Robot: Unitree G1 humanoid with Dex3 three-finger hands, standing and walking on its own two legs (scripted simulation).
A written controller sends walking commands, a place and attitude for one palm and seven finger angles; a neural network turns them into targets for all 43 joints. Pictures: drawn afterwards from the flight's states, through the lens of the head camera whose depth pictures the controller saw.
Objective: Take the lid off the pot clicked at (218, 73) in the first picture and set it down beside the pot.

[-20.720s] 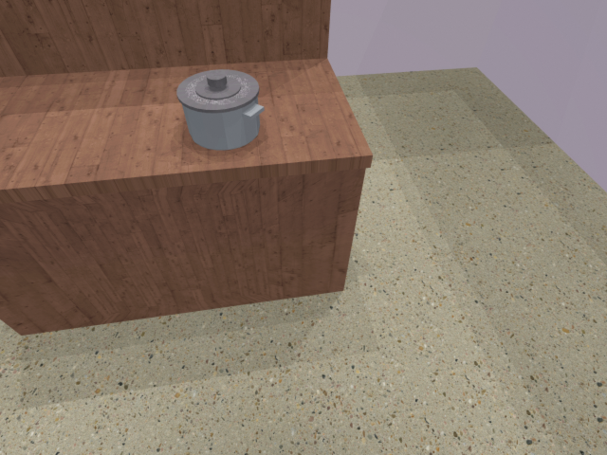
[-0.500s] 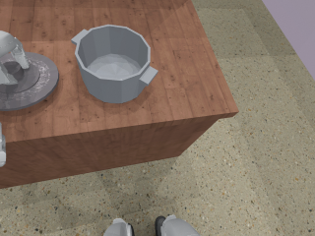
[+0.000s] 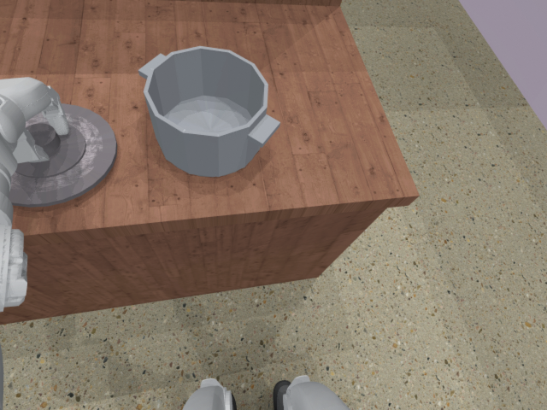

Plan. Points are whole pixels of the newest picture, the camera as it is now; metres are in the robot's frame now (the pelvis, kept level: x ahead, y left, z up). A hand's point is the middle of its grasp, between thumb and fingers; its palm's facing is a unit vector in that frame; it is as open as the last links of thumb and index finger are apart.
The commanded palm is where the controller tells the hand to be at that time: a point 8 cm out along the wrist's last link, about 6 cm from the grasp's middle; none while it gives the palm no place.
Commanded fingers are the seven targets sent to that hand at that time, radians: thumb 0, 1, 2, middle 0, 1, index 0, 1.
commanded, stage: open the fingers wide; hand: left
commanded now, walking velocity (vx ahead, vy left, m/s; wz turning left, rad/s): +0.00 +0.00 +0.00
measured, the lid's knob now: (40, 139) +0.52 +0.30 +0.01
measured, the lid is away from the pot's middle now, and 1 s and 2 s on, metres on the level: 0.25 0.24 0.24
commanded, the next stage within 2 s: raise the empty hand in 0.74 s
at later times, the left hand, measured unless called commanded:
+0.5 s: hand (39, 130) +0.51 +0.28 +0.04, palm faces -0.47 -0.11 -0.88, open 10.0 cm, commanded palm +0.56 +0.27 +0.08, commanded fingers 0.00 0.05 0.51 -0.31 -0.94 -0.31 -0.94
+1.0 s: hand (29, 125) +0.52 +0.29 +0.05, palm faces -0.45 -0.10 -0.89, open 10.9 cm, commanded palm +0.56 +0.27 +0.10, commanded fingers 0.00 0.06 0.50 -0.30 -0.95 -0.30 -0.95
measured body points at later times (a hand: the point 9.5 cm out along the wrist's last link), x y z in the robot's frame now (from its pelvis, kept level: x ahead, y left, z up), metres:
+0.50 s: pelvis +0.00 -0.01 +0.00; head +0.14 +0.02 +0.43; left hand +0.53 +0.29 +0.09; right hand -0.05 -0.28 -0.10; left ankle +0.00 +0.04 -0.70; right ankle +0.00 -0.15 -0.70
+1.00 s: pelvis +0.01 -0.01 +0.00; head +0.15 +0.03 +0.43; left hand +0.54 +0.30 +0.10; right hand -0.04 -0.28 -0.10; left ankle +0.00 +0.04 -0.70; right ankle +0.00 -0.15 -0.69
